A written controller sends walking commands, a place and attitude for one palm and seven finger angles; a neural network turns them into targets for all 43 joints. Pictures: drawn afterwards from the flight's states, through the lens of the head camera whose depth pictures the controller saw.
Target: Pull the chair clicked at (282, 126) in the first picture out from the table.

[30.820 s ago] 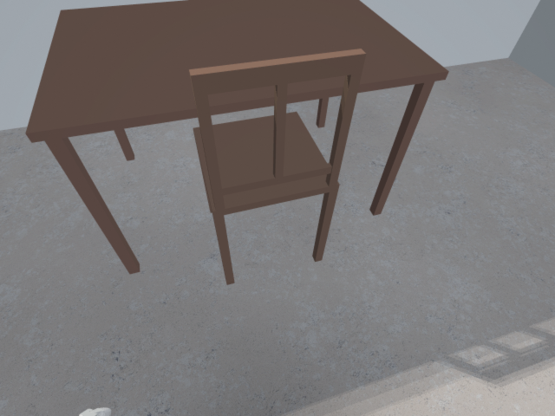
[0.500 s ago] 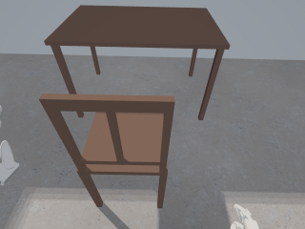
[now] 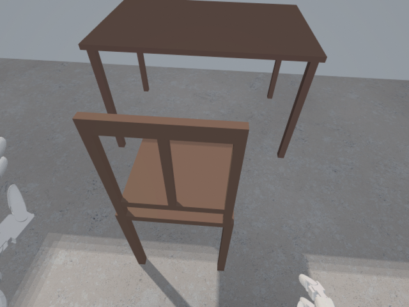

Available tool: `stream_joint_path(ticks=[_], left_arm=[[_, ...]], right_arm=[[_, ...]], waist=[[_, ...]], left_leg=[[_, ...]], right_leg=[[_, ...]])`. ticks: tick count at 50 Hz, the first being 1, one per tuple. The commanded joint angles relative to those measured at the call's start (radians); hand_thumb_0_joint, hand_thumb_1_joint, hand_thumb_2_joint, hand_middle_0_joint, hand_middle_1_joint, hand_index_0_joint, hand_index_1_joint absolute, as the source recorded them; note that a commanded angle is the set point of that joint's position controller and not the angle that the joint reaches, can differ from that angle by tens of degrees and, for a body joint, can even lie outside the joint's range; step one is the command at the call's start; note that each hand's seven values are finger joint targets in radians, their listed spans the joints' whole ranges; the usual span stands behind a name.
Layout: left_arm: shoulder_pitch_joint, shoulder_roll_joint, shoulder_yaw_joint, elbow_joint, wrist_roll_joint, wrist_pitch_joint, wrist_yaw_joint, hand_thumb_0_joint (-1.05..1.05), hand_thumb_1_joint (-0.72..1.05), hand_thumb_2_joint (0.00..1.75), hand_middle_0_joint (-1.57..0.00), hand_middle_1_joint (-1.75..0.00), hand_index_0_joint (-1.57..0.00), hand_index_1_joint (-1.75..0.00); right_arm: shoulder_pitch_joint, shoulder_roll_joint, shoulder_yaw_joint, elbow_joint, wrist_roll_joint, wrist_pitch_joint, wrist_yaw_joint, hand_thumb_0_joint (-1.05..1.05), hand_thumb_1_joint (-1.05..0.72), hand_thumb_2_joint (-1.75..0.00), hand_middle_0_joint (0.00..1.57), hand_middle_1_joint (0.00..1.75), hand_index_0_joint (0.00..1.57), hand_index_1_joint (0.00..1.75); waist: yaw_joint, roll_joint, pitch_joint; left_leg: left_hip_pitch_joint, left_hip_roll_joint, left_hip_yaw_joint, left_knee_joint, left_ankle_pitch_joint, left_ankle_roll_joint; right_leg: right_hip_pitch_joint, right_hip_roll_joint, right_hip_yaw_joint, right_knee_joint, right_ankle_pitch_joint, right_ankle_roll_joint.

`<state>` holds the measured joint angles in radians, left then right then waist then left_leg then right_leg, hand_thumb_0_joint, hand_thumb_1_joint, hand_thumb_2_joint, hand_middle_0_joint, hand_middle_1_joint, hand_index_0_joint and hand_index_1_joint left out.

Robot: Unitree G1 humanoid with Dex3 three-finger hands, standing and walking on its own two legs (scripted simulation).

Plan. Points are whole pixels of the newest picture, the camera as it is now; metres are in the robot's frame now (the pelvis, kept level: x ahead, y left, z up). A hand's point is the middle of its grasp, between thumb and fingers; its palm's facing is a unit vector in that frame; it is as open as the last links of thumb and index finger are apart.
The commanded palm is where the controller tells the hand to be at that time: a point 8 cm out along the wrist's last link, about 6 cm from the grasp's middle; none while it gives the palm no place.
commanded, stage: stop stepping back and stand still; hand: left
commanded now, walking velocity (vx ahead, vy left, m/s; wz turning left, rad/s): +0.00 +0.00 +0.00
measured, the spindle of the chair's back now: (168, 174) +0.46 +0.14 -0.07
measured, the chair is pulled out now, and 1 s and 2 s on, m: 0.61 0.61 0.61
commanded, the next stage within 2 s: let the arm hang, fingers relaxed in 0.36 s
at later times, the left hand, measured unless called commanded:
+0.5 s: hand (49, 211) +0.22 +0.27 +0.13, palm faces +0.36 -0.79 -0.50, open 7.4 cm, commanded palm none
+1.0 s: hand out of the picture -0.02 +0.20 -0.17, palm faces +0.04 -0.97 -0.24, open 7.2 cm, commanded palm none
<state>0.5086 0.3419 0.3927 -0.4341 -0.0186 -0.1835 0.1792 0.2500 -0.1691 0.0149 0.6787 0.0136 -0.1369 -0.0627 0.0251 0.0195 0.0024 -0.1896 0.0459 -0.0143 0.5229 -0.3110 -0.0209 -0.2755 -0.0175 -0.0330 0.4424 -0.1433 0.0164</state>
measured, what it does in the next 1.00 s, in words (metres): stands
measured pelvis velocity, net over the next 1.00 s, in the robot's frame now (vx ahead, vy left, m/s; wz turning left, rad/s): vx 0.00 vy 0.00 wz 0.02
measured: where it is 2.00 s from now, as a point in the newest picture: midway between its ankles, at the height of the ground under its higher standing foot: outside the picture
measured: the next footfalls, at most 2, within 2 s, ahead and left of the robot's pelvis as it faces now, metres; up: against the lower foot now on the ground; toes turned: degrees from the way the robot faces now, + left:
none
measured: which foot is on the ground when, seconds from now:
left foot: down 0.00-1.00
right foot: down 0.00-1.00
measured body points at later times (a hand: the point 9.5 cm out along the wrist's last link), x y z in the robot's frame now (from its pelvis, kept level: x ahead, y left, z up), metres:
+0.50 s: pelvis +0.02 +0.01 +0.00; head +0.03 +0.01 +0.45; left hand +0.20 +0.31 +0.16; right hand +0.18 -0.24 -0.09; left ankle -0.02 +0.14 -0.74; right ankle +0.06 -0.13 -0.74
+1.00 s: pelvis +0.00 +0.00 +0.00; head +0.02 +0.01 +0.45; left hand -0.02 +0.25 -0.15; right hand -0.04 -0.23 -0.15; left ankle -0.02 +0.14 -0.74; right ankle +0.06 -0.13 -0.74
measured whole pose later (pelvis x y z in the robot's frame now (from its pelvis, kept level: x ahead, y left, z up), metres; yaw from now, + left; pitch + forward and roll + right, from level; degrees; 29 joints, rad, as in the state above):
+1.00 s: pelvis +0.00 +0.00 +0.00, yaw +1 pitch -1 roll +0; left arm 0.34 0.21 0.01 1.02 0.01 0.04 0.03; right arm 0.42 -0.17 -0.01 1.03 -0.02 0.02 -0.02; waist 0.00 -0.01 0.06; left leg -0.19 0.03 -0.03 0.51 -0.30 -0.02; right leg -0.29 -0.04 -0.05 0.47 -0.16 0.01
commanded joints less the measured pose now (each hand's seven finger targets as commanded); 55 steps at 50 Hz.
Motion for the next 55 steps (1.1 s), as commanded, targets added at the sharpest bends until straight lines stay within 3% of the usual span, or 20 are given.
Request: stream_joint_path(ticks=[1,9,17,19,22,23,24,25,26,28,30,32,34,36,38,42,46,50,53,55], left_arm=[[-0.05,0.234,0.133,-0.255,-0.002,-0.061,0.014,0.0,0.9,0.9,-0.2,-0.3,-0.2,-0.3],[0.087,0.25,0.171,-0.25,-0.026,-0.065,0.01,0.0,0.9,0.9,-0.2,-0.3,-0.2,-0.3],[0.082,0.23,0.145,-0.259,-0.027,-0.065,0.012,0.0,0.9,0.9,-0.2,-0.3,-0.2,-0.3],[0.063,0.258,0.159,-0.27,-0.028,-0.065,0.012,0.0,0.9,0.9,-0.2,-0.3,-0.2,-0.3],[0.063,0.237,0.147,-0.273,-0.027,-0.064,0.014,0.0,0.9,0.9,-0.2,-0.3,-0.2,-0.3],[-0.03,0.044,-0.316,0.506,0.082,0.092,-0.139,0.0,0.9,0.9,-0.2,-0.3,-0.2,-0.3],[-0.021,-0.034,-0.299,0.551,0.06,0.164,-0.166,0.0,0.9,0.9,-0.2,-0.3,-0.2,-0.3],[-0.052,-0.061,-0.315,0.584,0.054,0.179,-0.167,0.0,0.9,0.9,-0.2,-0.3,-0.2,-0.3],[-0.092,-0.065,-0.323,0.632,0.053,0.183,-0.165,0.0,0.9,0.9,-0.2,-0.3,-0.2,-0.3],[-0.155,-0.044,-0.328,0.743,0.054,0.185,-0.161,0.0,0.9,0.9,-0.2,-0.3,-0.2,-0.3],[-0.199,-0.022,-0.332,0.866,0.055,0.195,-0.158,0.0,0.9,0.9,-0.2,-0.3,-0.2,-0.3],[-0.212,-0.011,-0.342,0.995,0.05,0.203,-0.155,0.0,0.9,0.9,-0.2,-0.3,-0.2,-0.3],[-0.204,-0.003,-0.356,1.108,0.045,0.203,-0.154,0.0,0.9,0.9,-0.2,-0.3,-0.2,-0.3],[-0.187,-0.01,-0.363,1.199,0.04,0.199,-0.151,0.0,0.9,0.9,-0.2,-0.3,-0.2,-0.3],[-0.153,-0.064,-0.342,1.239,0.045,0.197,-0.146,0.0,0.9,0.9,-0.2,-0.3,-0.2,-0.3],[-0.166,-0.051,-0.358,1.309,0.038,0.196,-0.152,0.0,0.9,0.9,-0.2,-0.3,-0.2,-0.3],[-0.169,-0.052,-0.368,1.371,0.031,0.197,-0.154,0.0,0.9,0.9,-0.2,-0.3,-0.2,-0.3],[-0.154,-0.059,-0.375,1.415,0.026,0.195,-0.152,0.0,0.9,0.9,-0.2,-0.3,-0.2,-0.3],[-0.137,-0.069,-0.378,1.443,0.024,0.192,-0.149,0.0,0.9,0.9,-0.2,-0.3,-0.2,-0.3],[-0.136,-0.077,-0.378,1.453,0.024,0.193,-0.146,0.0,0.9,0.9,-0.2,-0.3,-0.2,-0.3]], right_arm=[[-0.114,-0.147,-0.063,-0.172,-0.002,-0.044,-0.019,0.0,-0.9,-0.9,0.2,0.3,0.2,0.3],[-0.122,-0.14,-0.078,-0.189,0.017,-0.013,-0.016,0.0,-0.9,-0.9,0.2,0.3,0.2,0.3],[-0.125,-0.155,-0.082,-0.201,0.014,-0.002,-0.022,0.0,-0.9,-0.9,0.2,0.3,0.2,0.3],[-0.13,-0.149,-0.084,-0.192,0.02,-0.002,-0.024,0.0,-0.9,-0.9,0.2,0.3,0.2,0.3],[-0.13,-0.15,-0.08,-0.201,0.012,-0.001,-0.025,0.0,-0.9,-0.9,0.2,0.3,0.2,0.3],[-0.144,-0.254,-0.108,0.008,-0.008,-0.034,0.087,0.0,-0.9,-0.9,0.2,0.3,0.2,0.3],[-0.05,-0.17,-0.099,0.033,-0.009,0.018,0.078,0.0,-0.9,-0.9,0.2,0.3,0.2,0.3],[-0.019,-0.159,-0.089,0.025,-0.019,0.041,0.074,0.0,-0.9,-0.9,0.2,0.3,0.2,0.3],[-0.024,-0.155,-0.077,0.017,-0.029,0.06,0.074,0.0,-0.9,-0.9,0.2,0.3,0.2,0.3],[-0.034,-0.157,-0.063,0.016,-0.039,0.09,0.074,0.0,-0.9,-0.9,0.2,0.3,0.2,0.3],[-0.023,-0.16,-0.054,0.043,-0.039,0.109,0.068,0.0,-0.9,-0.9,0.2,0.3,0.2,0.3],[-0.015,-0.159,-0.042,0.081,-0.036,0.119,0.061,0.0,-0.9,-0.9,0.2,0.3,0.2,0.3],[-0.008,-0.152,-0.032,0.124,-0.032,0.123,0.056,0.0,-0.9,-0.9,0.2,0.3,0.2,0.3],[0.03,-0.127,-0.023,0.169,-0.028,0.124,0.052,0.0,-0.9,-0.9,0.2,0.3,0.2,0.3],[0.073,-0.078,-0.037,0.192,-0.038,0.126,0.046,0.0,-0.9,-0.9,0.2,0.3,0.2,0.3],[0.134,-0.076,-0.036,0.234,-0.033,0.133,0.047,0.0,-0.9,-0.9,0.2,0.3,0.2,0.3],[0.199,-0.074,-0.032,0.279,-0.031,0.133,0.044,0.0,-0.9,-0.9,0.2,0.3,0.2,0.3],[0.237,-0.07,-0.024,0.315,-0.027,0.126,0.038,0.0,-0.9,-0.9,0.2,0.3,0.2,0.3],[0.249,-0.058,-0.021,0.333,-0.023,0.124,0.035,0.0,-0.9,-0.9,0.2,0.3,0.2,0.3],[0.253,-0.049,-0.02,0.345,-0.023,0.125,0.034,0.0,-0.9,-0.9,0.2,0.3,0.2,0.3]], waist=[[-0.028,0.016,-0.043],[-0.032,0.035,-0.087],[-0.034,0.031,-0.093],[-0.032,0.045,-0.081],[-0.031,0.042,-0.084],[-0.078,0.025,0.017],[-0.06,-0.044,-0.074],[-0.062,-0.053,-0.102],[-0.051,-0.052,-0.08],[-0.035,-0.162,-0.058],[-0.031,-0.167,-0.034],[-0.022,-0.099,-0.018],[-0.013,0.007,0.023],[-0.017,0.084,0.027],[-0.016,0.153,0.002],[-0.018,0.076,0.055],[-0.023,-0.006,0.082],[-0.022,0.008,0.073],[-0.018,-0.042,0.058],[-0.02,-0.033,0.091]], left_leg=[[-0.102,0.024,-0.03,-0.156,0.018,0.051],[-0.064,0.042,-0.016,-0.15,0.239,0.03],[-0.04,0.049,-0.023,-0.156,0.295,0.024],[-0.041,0.051,-0.014,-0.156,0.272,0.029],[-0.039,0.049,-0.021,-0.161,0.257,0.026],[-0.085,0.035,-0.031,0.007,0.43,0.03],[-0.023,0.027,-0.005,0.01,0.538,0.022],[-0.015,0.045,-0.03,0.007,0.439,0.026],[-0.07,0.054,-0.063,-0.03,0.36,0.044],[-0.115,0.044,-0.091,-0.047,0.28,0.059],[-0.106,0.025,-0.08,-0.065,0.255,0.056],[-0.092,0.021,-0.076,-0.092,0.22,0.053],[-0.099,0.02,-0.068,-0.115,0.17,0.054],[-0.113,0.017,-0.056,-0.129,0.086,0.048],[-0.113,0.017,-0.054,-0.138,0.013,0.052],[-0.152,0.016,-0.057,-0.153,-0.071,0.057],[-0.135,0.018,-0.058,-0.147,-0.038,0.062],[-0.127,0.03,-0.062,-0.159,0.02,0.066],[-0.106,0.025,-0.051,-0.145,0.062,0.063],[-0.11,0.026,-0.048,-0.149,0.059,0.064]], right_leg=[[0.156,-0.069,0.119,-0.115,-0.046,-0.032],[0.251,-0.076,0.071,-0.066,0.238,-0.032],[0.256,-0.072,0.067,-0.041,0.27,-0.029],[0.249,-0.078,0.062,-0.058,0.265,-0.024],[0.247,-0.073,0.069,-0.055,0.238,-0.025],[0.036,-0.096,0.0,0.107,0.323,-0.037],[0.03,-0.097,0.045,0.058,0.319,-0.056],[0.012,-0.102,0.026,0.068,0.191,-0.065],[0.021,-0.088,0.015,0.081,0.117,-0.054],[0.058,-0.084,0.038,0.072,0.08,-0.051],[0.074,-0.086,0.057,0.053,0.082,-0.056],[0.079,-0.08,0.067,0.033,0.03,-0.051],[0.076,-0.067,0.075,0.007,-0.006,-0.051],[0.091,-0.073,0.083,-0.016,-0.059,-0.053],[0.093,-0.067,0.066,-0.03,-0.089,-0.06],[0.072,-0.072,0.072,-0.067,-0.168,-0.061],[0.045,-0.08,0.073,-0.086,-0.188,-0.064],[0.068,-0.078,0.065,-0.069,-0.131,-0.067],[0.078,-0.086,0.064,-0.063,-0.099,-0.067],[0.057,-0.084,0.063,-0.068,-0.107,-0.07]])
